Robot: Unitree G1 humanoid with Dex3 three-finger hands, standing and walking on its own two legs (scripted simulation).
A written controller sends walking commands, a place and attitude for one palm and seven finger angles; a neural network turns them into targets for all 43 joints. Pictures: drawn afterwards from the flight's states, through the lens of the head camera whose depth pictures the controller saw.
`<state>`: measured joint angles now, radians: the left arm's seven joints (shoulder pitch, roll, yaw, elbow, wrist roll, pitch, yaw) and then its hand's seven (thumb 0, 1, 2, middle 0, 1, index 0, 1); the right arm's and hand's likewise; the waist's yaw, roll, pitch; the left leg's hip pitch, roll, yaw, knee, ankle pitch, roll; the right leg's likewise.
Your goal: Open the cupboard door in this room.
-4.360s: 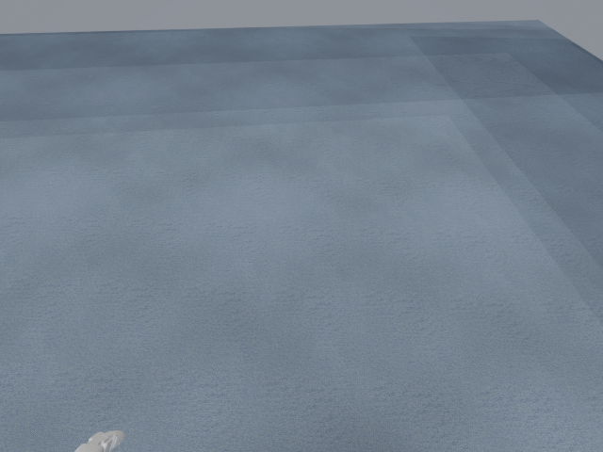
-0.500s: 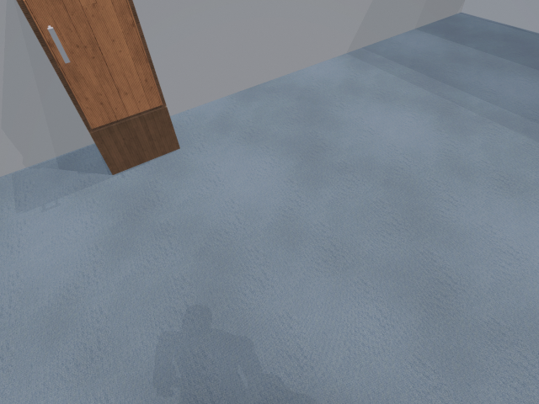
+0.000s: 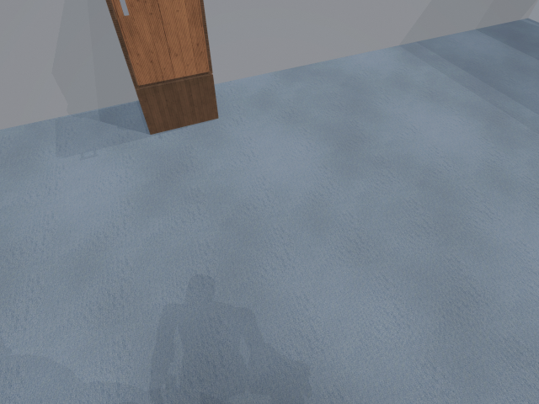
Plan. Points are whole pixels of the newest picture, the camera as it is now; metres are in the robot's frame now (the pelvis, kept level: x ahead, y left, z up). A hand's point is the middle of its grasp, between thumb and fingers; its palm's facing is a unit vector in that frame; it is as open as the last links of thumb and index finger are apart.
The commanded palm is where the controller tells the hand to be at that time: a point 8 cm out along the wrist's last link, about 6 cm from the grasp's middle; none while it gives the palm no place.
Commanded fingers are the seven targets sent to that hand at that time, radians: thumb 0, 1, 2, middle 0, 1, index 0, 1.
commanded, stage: turn or walk to find it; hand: left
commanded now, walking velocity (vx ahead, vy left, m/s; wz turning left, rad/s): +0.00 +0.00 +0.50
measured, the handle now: out of the picture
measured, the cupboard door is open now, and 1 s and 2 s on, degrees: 0 0 0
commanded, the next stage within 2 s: stand and wait in 0.66 s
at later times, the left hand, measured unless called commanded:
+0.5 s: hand out of the picture +0.05 +0.26 -0.14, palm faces +0.21 -0.95 -0.22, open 7.4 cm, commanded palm none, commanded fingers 0.00 0.90 0.90 -0.20 -0.30 -0.20 -0.30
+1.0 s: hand out of the picture +0.00 +0.18 -0.15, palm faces +0.42 -0.87 -0.25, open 7.3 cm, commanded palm none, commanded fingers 0.00 0.90 0.90 -0.20 -0.30 -0.20 -0.30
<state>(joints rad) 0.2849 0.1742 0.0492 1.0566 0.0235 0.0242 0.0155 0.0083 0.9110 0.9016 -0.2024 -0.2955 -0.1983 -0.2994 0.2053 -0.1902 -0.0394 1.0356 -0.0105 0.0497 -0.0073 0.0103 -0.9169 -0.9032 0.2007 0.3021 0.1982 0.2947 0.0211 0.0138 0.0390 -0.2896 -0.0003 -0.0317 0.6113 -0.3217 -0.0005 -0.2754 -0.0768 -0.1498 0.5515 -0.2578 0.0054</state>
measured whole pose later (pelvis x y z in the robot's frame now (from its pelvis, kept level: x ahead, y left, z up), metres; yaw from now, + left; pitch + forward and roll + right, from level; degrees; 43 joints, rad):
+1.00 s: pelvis +0.07 +0.01 +0.01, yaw +23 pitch +0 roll +1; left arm 0.30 0.15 0.02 1.04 0.02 -0.02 0.02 0.00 0.93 0.90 -0.20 -0.30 -0.20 -0.30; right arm 0.20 -0.25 -0.06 1.04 -0.01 0.05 -0.01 0.01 -0.91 -0.90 0.20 0.30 0.19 0.29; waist 0.01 0.05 0.04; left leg -0.39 0.06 -0.01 0.84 -0.33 -0.06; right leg -0.15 -0.03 -0.16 0.41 -0.26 -0.05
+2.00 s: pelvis +0.23 +0.14 +0.00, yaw +25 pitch +0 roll +0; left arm 0.51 0.06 0.00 1.19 0.03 -0.08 0.01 0.01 0.91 0.90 -0.20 -0.30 -0.20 -0.30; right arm 0.13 -0.19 -0.05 1.05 -0.01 -0.01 0.04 0.01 -0.91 -0.90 0.19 0.30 0.19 0.29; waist 0.04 0.01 0.08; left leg -0.60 0.10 0.13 0.76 -0.13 0.00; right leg 0.15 -0.05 -0.17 0.27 -0.40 0.04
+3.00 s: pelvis +0.51 +0.32 +0.00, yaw +24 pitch -2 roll -2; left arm 0.19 0.16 0.03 1.10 0.01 0.00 0.03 -0.01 0.94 0.90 -0.20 -0.30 -0.20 -0.30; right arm 0.26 -0.15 -0.02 1.11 -0.01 0.00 -0.03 0.02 -0.94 -0.90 0.20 0.30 0.19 0.29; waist 0.00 0.02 0.02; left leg -0.24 0.08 0.07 0.58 -0.30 -0.02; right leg -0.26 -0.04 -0.15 0.52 -0.22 -0.01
